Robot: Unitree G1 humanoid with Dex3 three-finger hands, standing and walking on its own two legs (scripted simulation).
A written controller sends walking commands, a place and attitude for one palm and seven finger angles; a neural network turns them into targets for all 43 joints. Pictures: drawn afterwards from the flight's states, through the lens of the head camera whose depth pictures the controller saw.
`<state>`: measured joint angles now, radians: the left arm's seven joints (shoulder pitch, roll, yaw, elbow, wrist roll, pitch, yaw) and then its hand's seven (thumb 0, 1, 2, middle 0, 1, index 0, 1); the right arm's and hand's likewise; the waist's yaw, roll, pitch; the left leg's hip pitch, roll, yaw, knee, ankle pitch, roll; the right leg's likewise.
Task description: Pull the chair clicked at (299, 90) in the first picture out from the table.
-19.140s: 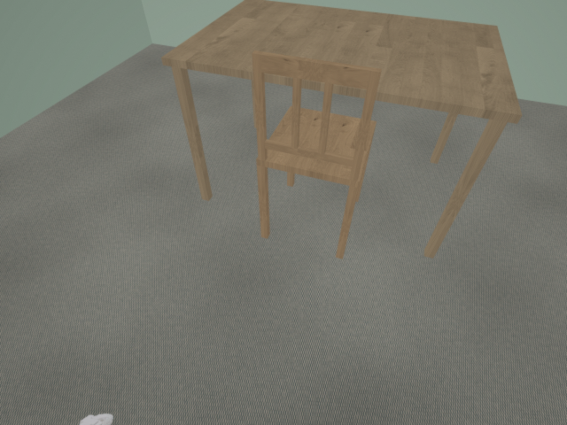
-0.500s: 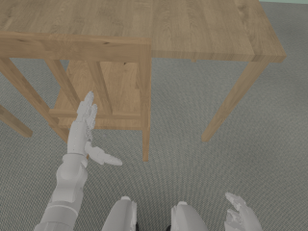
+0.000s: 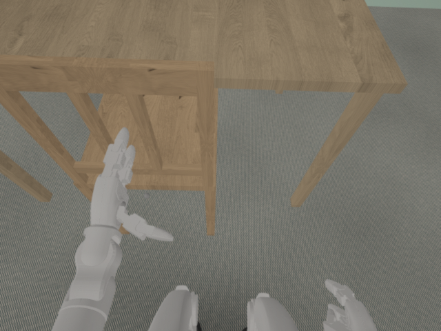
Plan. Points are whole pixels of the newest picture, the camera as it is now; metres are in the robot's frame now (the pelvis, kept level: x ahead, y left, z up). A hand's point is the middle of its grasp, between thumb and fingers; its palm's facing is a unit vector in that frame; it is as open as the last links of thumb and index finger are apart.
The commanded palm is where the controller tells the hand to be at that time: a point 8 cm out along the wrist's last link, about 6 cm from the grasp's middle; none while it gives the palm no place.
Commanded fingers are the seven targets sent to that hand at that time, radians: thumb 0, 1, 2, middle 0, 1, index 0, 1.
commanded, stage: push the fingers through the gap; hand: left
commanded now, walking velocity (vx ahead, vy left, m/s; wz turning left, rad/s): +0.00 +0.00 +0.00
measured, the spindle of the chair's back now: (100, 134) +0.49 +0.27 +0.01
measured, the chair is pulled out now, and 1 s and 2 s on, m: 0.00 0.00 0.00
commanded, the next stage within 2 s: hook a spindle and tug to test in 1.56 s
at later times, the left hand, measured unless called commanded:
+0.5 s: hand (148, 178) +0.38 +0.15 +0.02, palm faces +0.01 -1.00 -0.04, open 16.9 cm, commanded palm +0.37 +0.19 +0.03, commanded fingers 0.00 -0.50 0.30 -0.06 -0.08 -0.06 -0.08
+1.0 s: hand (154, 151) +0.44 +0.14 +0.03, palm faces +0.01 -1.00 -0.04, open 16.9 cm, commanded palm +0.42 +0.19 +0.02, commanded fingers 0.00 -0.50 0.30 -0.06 -0.08 -0.06 -0.08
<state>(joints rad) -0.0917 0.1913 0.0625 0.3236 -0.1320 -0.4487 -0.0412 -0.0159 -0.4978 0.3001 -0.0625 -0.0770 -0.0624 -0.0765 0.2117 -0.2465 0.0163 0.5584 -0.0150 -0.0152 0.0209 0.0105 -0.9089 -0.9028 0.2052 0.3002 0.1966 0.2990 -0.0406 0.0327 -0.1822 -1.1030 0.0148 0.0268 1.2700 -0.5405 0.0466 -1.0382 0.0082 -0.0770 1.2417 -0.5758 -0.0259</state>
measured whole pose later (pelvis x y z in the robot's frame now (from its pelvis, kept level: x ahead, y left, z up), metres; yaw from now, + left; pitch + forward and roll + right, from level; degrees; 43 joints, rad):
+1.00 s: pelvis -0.01 +0.01 -0.01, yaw -1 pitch +24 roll -3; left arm -0.56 0.26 0.20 0.81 -0.10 -0.47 -0.04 -0.01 -0.50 0.30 -0.06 -0.08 -0.06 -0.08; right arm 0.27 -0.25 0.02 0.63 -0.03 0.00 0.03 0.01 -0.91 -0.90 0.21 0.30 0.20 0.30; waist -0.10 0.04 -0.17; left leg -1.19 0.02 0.03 1.29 -0.53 0.05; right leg -1.12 0.01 -0.07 1.25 -0.56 -0.02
